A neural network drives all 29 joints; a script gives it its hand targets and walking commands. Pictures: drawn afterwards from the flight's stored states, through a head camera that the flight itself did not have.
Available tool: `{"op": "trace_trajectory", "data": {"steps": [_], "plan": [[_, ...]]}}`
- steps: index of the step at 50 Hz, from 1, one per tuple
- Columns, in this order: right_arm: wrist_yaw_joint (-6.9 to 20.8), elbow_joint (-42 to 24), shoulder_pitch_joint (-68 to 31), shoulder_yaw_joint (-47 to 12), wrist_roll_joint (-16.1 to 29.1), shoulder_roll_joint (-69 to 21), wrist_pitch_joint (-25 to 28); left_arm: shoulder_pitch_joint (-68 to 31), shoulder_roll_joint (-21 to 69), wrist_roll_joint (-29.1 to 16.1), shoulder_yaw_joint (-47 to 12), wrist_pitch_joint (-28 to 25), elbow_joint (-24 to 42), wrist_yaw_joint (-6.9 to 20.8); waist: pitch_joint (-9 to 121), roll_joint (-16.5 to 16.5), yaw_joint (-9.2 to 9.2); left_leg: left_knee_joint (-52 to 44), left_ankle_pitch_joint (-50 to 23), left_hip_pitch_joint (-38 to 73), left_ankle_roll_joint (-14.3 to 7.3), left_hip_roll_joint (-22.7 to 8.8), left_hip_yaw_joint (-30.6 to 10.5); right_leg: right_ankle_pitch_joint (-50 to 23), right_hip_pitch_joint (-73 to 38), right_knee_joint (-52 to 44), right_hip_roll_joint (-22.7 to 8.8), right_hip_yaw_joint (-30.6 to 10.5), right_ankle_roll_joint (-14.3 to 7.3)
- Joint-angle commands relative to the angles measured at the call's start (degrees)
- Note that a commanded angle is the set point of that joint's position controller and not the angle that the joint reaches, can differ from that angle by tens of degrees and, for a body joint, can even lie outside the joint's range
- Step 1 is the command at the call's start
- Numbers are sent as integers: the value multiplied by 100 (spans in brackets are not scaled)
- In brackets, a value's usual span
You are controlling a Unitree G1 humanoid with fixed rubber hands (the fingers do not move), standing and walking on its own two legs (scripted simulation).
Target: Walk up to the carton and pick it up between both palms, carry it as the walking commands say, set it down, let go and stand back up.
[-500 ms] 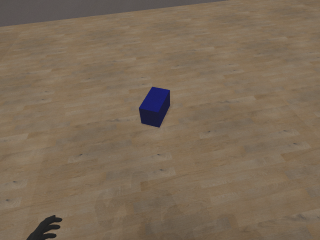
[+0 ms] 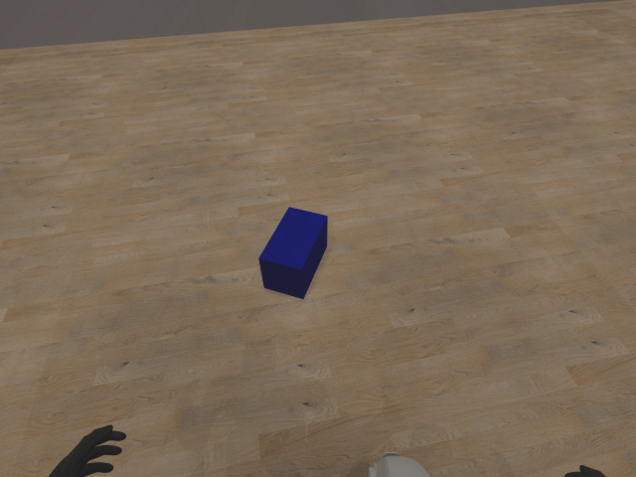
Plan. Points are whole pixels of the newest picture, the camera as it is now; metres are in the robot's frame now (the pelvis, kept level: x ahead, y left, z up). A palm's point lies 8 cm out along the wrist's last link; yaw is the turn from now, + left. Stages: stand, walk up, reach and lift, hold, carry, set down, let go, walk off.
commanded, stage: walk up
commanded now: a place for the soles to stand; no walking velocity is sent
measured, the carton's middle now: (296, 251) +1.03 +0.07 -0.66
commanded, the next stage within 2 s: none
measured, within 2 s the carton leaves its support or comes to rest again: neither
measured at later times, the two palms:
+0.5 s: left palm (94, 375) +0.30 +0.33 -0.07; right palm (528, 330) +0.33 -0.31 -0.05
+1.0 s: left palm (118, 272) +0.48 +0.35 -0.06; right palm (476, 226) +0.57 -0.31 -0.06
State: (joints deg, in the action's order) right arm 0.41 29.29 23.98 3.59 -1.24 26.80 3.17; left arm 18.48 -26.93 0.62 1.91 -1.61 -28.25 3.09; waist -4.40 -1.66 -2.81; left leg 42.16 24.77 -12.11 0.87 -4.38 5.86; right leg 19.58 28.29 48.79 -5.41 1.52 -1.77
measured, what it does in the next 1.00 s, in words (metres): walks ahead: right foot, then left foot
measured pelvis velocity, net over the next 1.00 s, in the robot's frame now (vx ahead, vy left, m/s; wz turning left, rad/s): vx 0.42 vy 0.00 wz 0.03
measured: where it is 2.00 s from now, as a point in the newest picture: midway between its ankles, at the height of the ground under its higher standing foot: (319, 376)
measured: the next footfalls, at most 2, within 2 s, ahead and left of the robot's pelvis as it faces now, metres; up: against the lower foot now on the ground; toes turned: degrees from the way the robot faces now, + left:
right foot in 0.04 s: +0.18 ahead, -0.15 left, +0.00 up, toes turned -4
left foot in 0.34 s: +0.28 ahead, +0.13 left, +0.00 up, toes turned +9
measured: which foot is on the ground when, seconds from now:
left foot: down 0.00-0.04, up 0.06-0.32, down 0.34-0.66, up 0.68-0.94, down 0.96-1.00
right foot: up 0.00-0.02, down 0.04-0.34, up 0.36-0.64, down 0.66-0.96, up 0.98-1.00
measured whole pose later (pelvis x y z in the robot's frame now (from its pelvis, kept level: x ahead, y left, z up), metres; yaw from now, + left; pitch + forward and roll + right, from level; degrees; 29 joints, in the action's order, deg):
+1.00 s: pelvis +0.42 +0.00 -0.02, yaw +2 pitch -6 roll +0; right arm 3.3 28.7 19.5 3.4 -1.1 27.6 1.1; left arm 24.3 -30.7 0.2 3.2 -1.3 -30.6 -0.5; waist -4.6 0.5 2.5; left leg 49.7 18.0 -25.2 -0.9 -3.0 4.3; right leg 33.1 17.6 56.3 -5.3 0.9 -0.7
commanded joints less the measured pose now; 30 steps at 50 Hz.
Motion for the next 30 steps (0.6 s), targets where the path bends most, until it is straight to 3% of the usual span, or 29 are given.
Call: {"op": "trace_trajectory", "data": {"steps": [1, 2, 3, 4, 6, 8, 10, 12, 14, 15, 16, 17, 18, 19, 20, 22, 24, 27, 29, 30], "plan": [[162, -862, -377, 109, 151, 544, 70, 1502, -1922, 74, 759, -160, 169, -263, 1005, -1951, 1150, 2863, 973, -3201, -399, 263, -122, 2682, -3268, -2626, -1402, -3317, -937], [137, -924, -630, 252, 141, 1002, -26, 1262, -2006, 55, 762, -139, 366, -355, 721, -1198, 1073, 3522, 924, -3595, -336, 374, -773, 3523, -2936, -3372, -1899, -4727, -1533], [126, -956, -773, 337, 154, 1290, -88, 1128, -1855, 19, 763, -135, 445, -423, 389, -487, 1006, 3591, 776, -3706, -333, 87, -950, 3672, -2808, -3429, -1964, -4579, -1709], [133, -893, -742, 359, 115, 1283, -117, 1004, -1731, -1, 736, -170, 485, -459, 122, -213, 891, 3536, 558, -3678, -294, -90, -1046, 3150, -2480, -3242, -1826, -4052, -1615], [145, -656, -449, 358, 103, 1176, -96, 748, -1730, 0, 700, -188, 472, -464, -90, -448, 659, 2952, 448, -3271, -209, -277, -951, 2587, -1888, -3123, -1669, -3109, -1446], [195, -550, -406, 336, 94, 1131, -76, 533, -1696, 59, 680, -201, 474, -420, -149, -808, 531, 2111, 513, -2762, -129, -308, -814, 2149, -1381, -3065, -1573, -2501, -1418], [256, -517, -407, 313, 93, 1049, -83, 290, -1719, 73, 661, -216, 506, -373, -274, -943, 407, 1504, 367, -2043, -191, -280, -643, 1993, -692, -2958, -1487, -1976, -1346], [291, -403, -195, 309, 126, 985, -74, -40, -1673, 45, 595, -193, 587, -316, -238, -831, 183, 772, -329, -909, -287, -92, -319, 2331, 94, -2715, -1284, -1400, -1104], [257, -113, 502, 389, 113, 1040, -39, -323, -1394, 27, 470, -133, 635, -255, -35, -363, -264, 149, -851, 799, -254, 358, -58, 2732, 1188, -1750, -784, -605, -658], [189, -6, 920, 474, 82, 1227, -34, -297, -1149, 21, 395, -101, 667, -221, 62, 464, -524, -346, -158, 1429, -320, 200, -622, 2813, 1798, -591, -378, -243, -381], [93, -110, 1065, 556, 34, 1696, -19, -295, -866, -83, 328, -98, 849, -198, 151, 1741, -701, -1795, 2128, 1287, -682, -1019, -2895, 2043, 2197, 1438, 321, 190, -54], [-16, -375, 859, 547, -18, 1914, 22, -323, -1043, -124, 386, -39, 965, -245, 14, 1480, -692, -2958, 3434, 988, -1355, -2039, -4902, 1547, 2410, 2507, 667, -634, -14], [-132, -407, 564, 555, 11, 1842, 25, -418, -1375, -88, 493, 46, 1028, -254, -400, 751, -510, -3078, 3646, 752, -1696, -2302, -4938, 1295, 2521, 2800, 297, -1018, 37], [-192, -431, 449, 555, -29, 1778, 54, -302, -1400, -105, 514, 80, 995, -227, -494, 600, -373, -2950, 3184, 674, -1827, -2288, -4594, 1115, 2500, 2861, 131, -1047, 51], [-221, -442, 304, 546, -50, 1714, 77, -234, -1405, -90, 537, 49, 872, -223, -478, 539, -247, -2806, 2534, 543, -1767, -2181, -4034, 974, 2256, 2633, 100, -1058, 40], [-212, -434, 91, 561, -38, 1695, 97, 18, -1325, -61, 519, -16, 603, -207, -362, 821, -93, -2506, 1204, 338, -1737, -2051, -3044, 758, 1633, 1956, 11, -966, 59], [-153, -421, -11, 527, -26, 1575, 119, 44, -1198, -25, 478, -37, 517, -158, -326, 987, -68, -2340, 82, 20, -1697, -1923, -2251, 532, 1124, 1310, -63, -729, 88], [-26, -500, -473, 449, -19, 1444, 98, 150, -940, -54, 377, -66, 416, -73, -293, 1298, 186, -1933, -732, -662, -1292, -1293, -973, -60, -211, -165, 29, -49, 42], [60, -501, -617, 386, 26, 1285, 49, 606, -950, -35, 437, -99, 163, -101, 95, 1004, 510, -1034, -545, -1205, -984, -924, -463, -830, -1687, -931, 405, 370, -16], [99, -471, -410, 305, 14, 1081, 18, 1025, -1169, -24, 559, -116, -18, -165, 478, 272, 742, 131, -709, -1514, -842, -684, -266, -584, -2557, -1033, 622, 311, -44]]}}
